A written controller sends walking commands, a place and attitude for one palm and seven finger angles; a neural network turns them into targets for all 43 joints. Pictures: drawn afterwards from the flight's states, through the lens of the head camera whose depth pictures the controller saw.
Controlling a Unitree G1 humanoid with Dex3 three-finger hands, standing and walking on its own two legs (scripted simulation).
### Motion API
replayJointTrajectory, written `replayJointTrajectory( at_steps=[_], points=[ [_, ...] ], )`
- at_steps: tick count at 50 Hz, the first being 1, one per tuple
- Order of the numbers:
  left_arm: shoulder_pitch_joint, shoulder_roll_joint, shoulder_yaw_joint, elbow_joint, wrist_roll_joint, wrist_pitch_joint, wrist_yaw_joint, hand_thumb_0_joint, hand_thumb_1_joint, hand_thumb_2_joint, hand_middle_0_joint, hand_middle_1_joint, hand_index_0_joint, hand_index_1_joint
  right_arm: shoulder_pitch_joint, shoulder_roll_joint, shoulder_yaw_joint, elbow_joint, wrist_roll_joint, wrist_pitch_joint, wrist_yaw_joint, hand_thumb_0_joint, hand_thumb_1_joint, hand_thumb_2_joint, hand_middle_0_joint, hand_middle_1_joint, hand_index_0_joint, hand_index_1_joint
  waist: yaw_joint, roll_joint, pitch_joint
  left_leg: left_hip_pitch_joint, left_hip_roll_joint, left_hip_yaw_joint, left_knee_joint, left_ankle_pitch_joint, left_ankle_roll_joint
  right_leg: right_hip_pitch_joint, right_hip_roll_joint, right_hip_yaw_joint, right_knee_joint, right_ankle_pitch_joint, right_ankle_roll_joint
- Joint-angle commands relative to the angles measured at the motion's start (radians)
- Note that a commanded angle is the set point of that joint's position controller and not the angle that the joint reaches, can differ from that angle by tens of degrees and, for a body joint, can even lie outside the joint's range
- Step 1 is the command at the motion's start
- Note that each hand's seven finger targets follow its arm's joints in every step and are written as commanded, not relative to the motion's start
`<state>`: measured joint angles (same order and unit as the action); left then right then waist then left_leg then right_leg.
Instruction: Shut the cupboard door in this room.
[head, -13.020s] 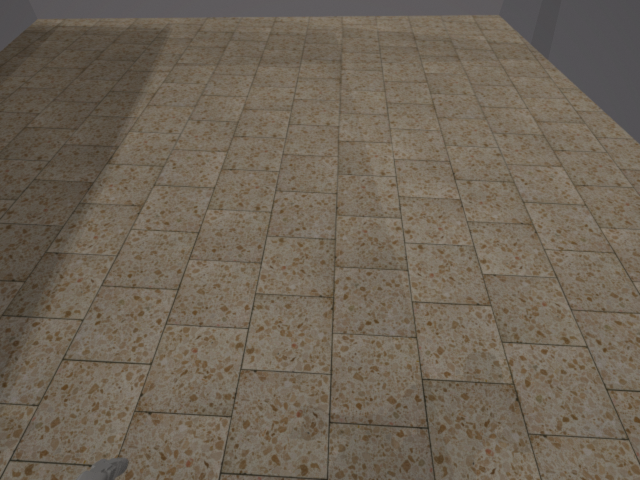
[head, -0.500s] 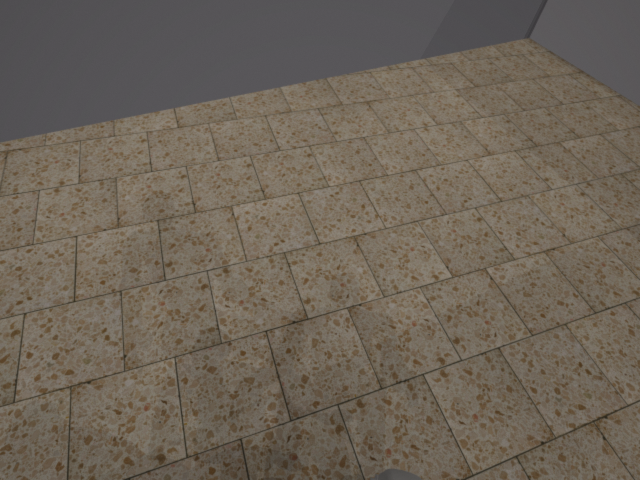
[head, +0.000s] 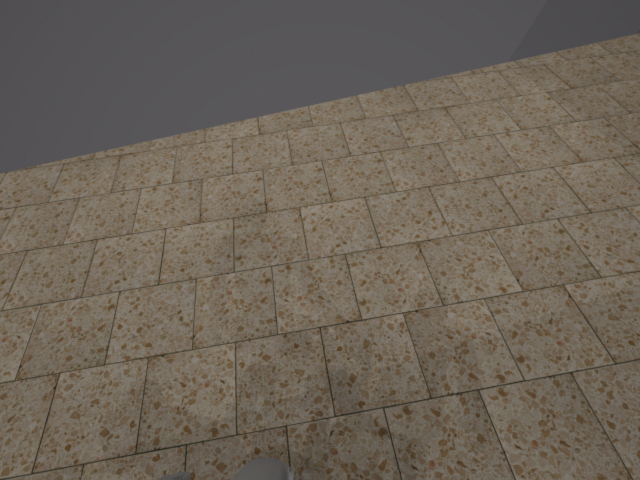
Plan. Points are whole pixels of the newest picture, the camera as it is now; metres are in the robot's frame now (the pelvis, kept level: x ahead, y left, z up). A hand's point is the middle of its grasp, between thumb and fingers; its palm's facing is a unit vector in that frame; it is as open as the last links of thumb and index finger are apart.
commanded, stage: turn or walk to find it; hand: left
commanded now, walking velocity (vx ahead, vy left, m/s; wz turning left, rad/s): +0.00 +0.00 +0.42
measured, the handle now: out of the picture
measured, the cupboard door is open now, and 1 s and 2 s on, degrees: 77 77 77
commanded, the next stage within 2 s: none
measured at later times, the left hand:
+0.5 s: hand out of the picture -0.03 +0.28 -0.17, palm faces +0.25 -0.94 -0.24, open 7.4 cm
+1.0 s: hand out of the picture -0.05 +0.21 -0.15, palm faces +0.41 -0.87 -0.26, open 7.4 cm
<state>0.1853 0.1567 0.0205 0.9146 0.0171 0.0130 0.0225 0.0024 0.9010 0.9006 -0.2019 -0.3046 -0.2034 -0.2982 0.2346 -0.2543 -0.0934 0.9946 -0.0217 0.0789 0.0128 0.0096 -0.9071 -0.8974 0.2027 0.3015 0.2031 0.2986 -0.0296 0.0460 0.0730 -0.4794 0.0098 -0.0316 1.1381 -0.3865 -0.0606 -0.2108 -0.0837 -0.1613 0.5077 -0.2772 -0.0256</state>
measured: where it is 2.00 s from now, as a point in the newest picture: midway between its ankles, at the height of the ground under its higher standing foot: outside the picture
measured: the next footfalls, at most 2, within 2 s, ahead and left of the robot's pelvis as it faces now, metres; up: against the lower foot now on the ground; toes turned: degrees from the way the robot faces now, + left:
left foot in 0.24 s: +0.01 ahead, +0.15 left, +0.00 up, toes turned +11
right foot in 0.74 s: +0.03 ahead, -0.08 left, +0.00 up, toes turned +15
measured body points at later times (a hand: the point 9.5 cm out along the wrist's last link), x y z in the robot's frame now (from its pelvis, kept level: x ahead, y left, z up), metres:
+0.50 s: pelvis -0.03 +0.06 +0.00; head -0.01 +0.08 +0.45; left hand -0.04 +0.33 -0.15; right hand +0.11 -0.16 -0.13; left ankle -0.03 +0.15 -0.74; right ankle -0.02 -0.10 -0.67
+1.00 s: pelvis -0.05 +0.00 +0.00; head -0.01 -0.01 +0.45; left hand -0.08 +0.25 -0.13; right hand +0.09 -0.22 -0.16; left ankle -0.13 +0.14 -0.67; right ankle -0.01 -0.09 -0.74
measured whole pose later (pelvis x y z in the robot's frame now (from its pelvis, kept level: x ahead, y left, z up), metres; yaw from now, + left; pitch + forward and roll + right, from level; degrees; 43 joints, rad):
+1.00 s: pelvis -0.05 +0.00 +0.00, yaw +25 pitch -1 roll +2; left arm 0.20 0.16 0.02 0.92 0.02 0.02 0.02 0.00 0.90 0.90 -0.20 -0.30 -0.20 -0.30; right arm 0.24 -0.25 -0.09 1.00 -0.02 0.08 0.01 0.01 -0.91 -0.90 0.20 0.30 0.20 0.30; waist -0.02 0.02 0.08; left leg -0.45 0.03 -0.01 1.05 -0.42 -0.07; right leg -0.21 -0.10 -0.16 0.51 -0.29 -0.01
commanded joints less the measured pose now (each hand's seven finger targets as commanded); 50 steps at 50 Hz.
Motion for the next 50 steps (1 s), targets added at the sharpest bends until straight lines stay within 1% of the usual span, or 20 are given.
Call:
replayJointTrajectory(
  at_steps=[1,7,10,11,12,13,15,17,19,28,32,34,35,36,37,38,39,40,42,50],
  points=[
    [0.062,0.22,0.064,-0.037,0.008,-0.026,0.011,0.0,0.9,0.9,-0.2,-0.3,-0.2,-0.3,-0.054,-0.043,0.005,-0.073,0.002,-0.023,0.003,0.0,-0.9,-0.9,0.2,0.3,0.2,0.3,0.053,-0.222,-0.059,-0.044,0.024,0.029,-0.095,-0.042,-0.015,0.116,-0.252,0.151,-0.175,0.355,-0.101],
    [0.112,0.266,0.077,-0.001,0.015,-0.015,0.008,0.0,0.9,0.9,-0.2,-0.3,-0.2,-0.3,-0.106,-0.028,0.025,-0.087,0.016,-0.042,-0.001,0.0,-0.9,-0.9,0.2,0.3,0.2,0.3,0.082,-0.252,-0.107,0.079,0.011,0.099,-0.38,-0.089,0.005,0.16,-0.279,0.131,-0.097,0.5,-0.118],
    [0.073,0.262,0.079,0.003,0.005,-0.005,0.005,0.0,0.9,0.9,-0.2,-0.3,-0.2,-0.3,-0.026,-0.046,0.023,-0.07,0.014,-0.055,-0.004,0.0,-0.9,-0.9,0.2,0.3,0.2,0.3,0.025,-0.211,-0.123,0.271,0.012,0.121,-0.657,0.116,0.023,0.053,-0.254,0.058,0.011,0.383,-0.04],
    [0.075,0.236,0.076,-0.003,-0.005,0.003,0.002,0.0,0.9,0.9,-0.2,-0.3,-0.2,-0.3,0.005,-0.095,0.012,-0.065,0.01,-0.065,-0.002,0.0,-0.9,-0.9,0.2,0.3,0.2,0.3,0.003,-0.077,-0.14,0.408,0.076,0.045,-0.76,0.236,0.047,-0.074,-0.208,0.012,0.133,0.241,0.016],
    [0.078,0.171,0.064,-0.038,-0.01,0.01,-0.005,0.0,0.9,0.9,-0.2,-0.3,-0.2,-0.3,0.034,-0.199,-0.012,-0.072,0.001,-0.071,-0.005,0.0,-0.9,-0.9,0.2,0.3,0.2,0.3,-0.012,0.215,-0.132,0.498,0.322,-0.283,-0.806,0.483,0.154,-0.318,-0.073,-0.038,0.332,-0.187,0.093],
    [0.012,0.161,0.049,-0.059,0.002,0.022,-0.001,0.0,0.9,0.9,-0.2,-0.3,-0.2,-0.3,0.066,-0.24,-0.021,-0.061,0.003,-0.061,-0.011,0.0,-0.9,-0.9,0.2,0.3,0.2,0.3,-0.044,0.227,-0.114,0.409,0.408,-0.347,-0.852,0.493,0.233,-0.329,-0.043,0.043,0.481,-0.367,0.094],
    [-0.039,0.175,0.058,-0.046,0.001,0.031,-0.001,0.0,0.9,0.9,-0.2,-0.3,-0.2,-0.3,0.003,-0.191,-0.009,-0.067,0.001,-0.061,-0.029,0.0,-0.9,-0.9,0.2,0.3,0.2,0.3,-0.023,0.194,-0.063,0.329,0.328,-0.289,-0.856,0.385,0.229,-0.358,-0.046,0.134,0.593,-0.266,0.091],
    [0.007,0.171,0.061,-0.011,0.002,0.025,-0.013,0.0,0.9,0.9,-0.2,-0.3,-0.2,-0.3,-0.073,-0.149,0.009,-0.089,0.001,-0.069,-0.031,0.0,-0.9,-0.9,0.2,0.3,0.2,0.3,0.024,0.121,-0.05,0.32,0.247,-0.188,-0.842,0.428,0.207,-0.34,-0.037,0.134,0.615,-0.149,0.098],
    [0.034,0.175,0.06,0.004,0.001,0.022,-0.015,0.0,0.9,0.9,-0.2,-0.3,-0.2,-0.3,-0.073,-0.14,0.011,-0.094,0.007,-0.075,-0.03,0.0,-0.9,-0.9,0.2,0.3,0.2,0.3,0.03,0.094,-0.081,0.344,0.219,-0.153,-0.838,0.467,0.203,-0.321,-0.028,0.133,0.603,-0.111,0.105],
    [-0.048,0.152,0.05,-0.049,-0.004,0.02,-0.005,0.0,0.9,0.9,-0.2,-0.3,-0.2,-0.3,-0.004,-0.148,-0.006,-0.091,-0.001,-0.065,-0.026,0.0,-0.9,-0.9,0.2,0.3,0.2,0.3,-0.01,0.093,-0.094,0.366,0.228,-0.282,-0.817,0.452,0.243,-0.281,0.009,0.147,0.402,-0.173,0.111],
    [-0.016,0.14,0.046,-0.053,-0.01,0.009,-0.002,0.0,0.9,0.9,-0.2,-0.3,-0.2,-0.3,-0.019,-0.151,-0.015,-0.099,-0.004,-0.059,-0.023,0.0,-0.9,-0.9,0.2,0.3,0.2,0.3,0.005,0.115,-0.125,0.308,0.197,-0.317,-0.772,0.503,0.23,-0.138,0.051,0.127,0.199,-0.151,0.094],
    [0.039,0.152,0.048,-0.041,-0.011,0.0,0.0,0.0,0.9,0.9,-0.2,-0.3,-0.2,-0.3,-0.034,-0.14,-0.017,-0.101,0.001,-0.056,-0.021,0.0,-0.9,-0.9,0.2,0.3,0.2,0.3,0.036,0.101,-0.141,0.247,0.155,-0.31,-0.721,0.49,0.197,-0.013,0.064,0.115,0.016,-0.023,0.088],
    [0.078,0.168,0.053,-0.034,-0.011,-0.007,0.004,0.0,0.9,0.9,-0.2,-0.3,-0.2,-0.3,-0.038,-0.123,-0.015,-0.107,0.007,-0.056,-0.018,0.0,-0.9,-0.9,0.2,0.3,0.2,0.3,0.055,0.066,-0.158,0.173,0.12,-0.29,-0.679,0.402,0.159,0.102,0.038,0.126,-0.118,0.064,0.082],
    [0.096,0.225,0.065,-0.032,0.001,-0.016,0.01,0.0,0.9,0.9,-0.2,-0.3,-0.2,-0.3,-0.027,-0.073,-0.01,-0.114,0.014,-0.058,-0.013,0.0,-0.9,-0.9,0.2,0.3,0.2,0.3,0.063,-0.086,-0.169,0.022,0.044,-0.21,-0.561,0.227,0.101,0.233,-0.111,0.264,-0.203,0.045,0.038],
    [0.098,0.295,0.077,-0.042,0.011,-0.019,0.014,0.0,0.9,0.9,-0.2,-0.3,-0.2,-0.3,-0.038,-0.027,0.001,-0.143,0.014,-0.06,-0.008,0.0,-0.9,-0.9,0.2,0.3,0.2,0.3,0.072,-0.304,-0.124,-0.119,-0.086,-0.04,-0.361,-0.103,0.037,0.231,-0.338,0.477,-0.244,0.1,-0.067],
    [0.071,0.295,0.084,-0.06,0.002,-0.019,0.015,0.0,0.9,0.9,-0.2,-0.3,-0.2,-0.3,-0.053,-0.071,-0.013,-0.142,0.0,-0.044,-0.013,0.0,-0.9,-0.9,0.2,0.3,0.2,0.3,0.078,-0.311,-0.101,-0.105,-0.05,-0.066,-0.173,-0.187,0.037,0.089,-0.404,0.498,-0.27,0.078,-0.137],
    [0.027,0.268,0.084,-0.069,0.001,-0.012,0.02,0.0,0.9,0.9,-0.2,-0.3,-0.2,-0.3,-0.069,-0.082,-0.018,-0.135,0.0,-0.032,-0.011,0.0,-0.9,-0.9,0.2,0.3,0.2,0.3,0.058,-0.266,-0.055,-0.087,-0.031,-0.077,-0.048,-0.158,0.043,-0.007,-0.374,0.479,-0.28,0.031,-0.148],
    [-0.024,0.235,0.072,-0.077,0.0,-0.013,0.017,0.0,0.9,0.9,-0.2,-0.3,-0.2,-0.3,-0.05,-0.074,-0.018,-0.109,-0.001,-0.027,-0.005,0.0,-0.9,-0.9,0.2,0.3,0.2,0.3,0.026,-0.174,-0.018,-0.084,-0.013,-0.067,0.027,-0.089,0.039,-0.036,-0.306,0.379,-0.258,0.045,-0.128],
    [-0.066,0.197,0.058,-0.088,0.002,-0.021,0.013,0.0,0.9,0.9,-0.2,-0.3,-0.2,-0.3,0.014,-0.05,-0.013,-0.075,-0.002,-0.022,0.004,0.0,-0.9,-0.9,0.2,0.3,0.2,0.3,-0.005,-0.178,-0.025,-0.073,0.001,-0.026,0.074,0.001,0.018,-0.023,-0.23,0.224,-0.215,0.141,-0.088],
    [0.089,0.248,0.073,-0.024,0.014,-0.019,0.008,0.0,0.9,0.9,-0.2,-0.3,-0.2,-0.3,-0.101,-0.03,0.012,-0.093,0.008,-0.034,0.003,0.0,-0.9,-0.9,0.2,0.3,0.2,0.3,0.077,-0.24,-0.061,0.002,0.016,0.064,-0.24,-0.086,-0.01,0.116,-0.257,0.163,-0.139,0.414,-0.113]
  ],
)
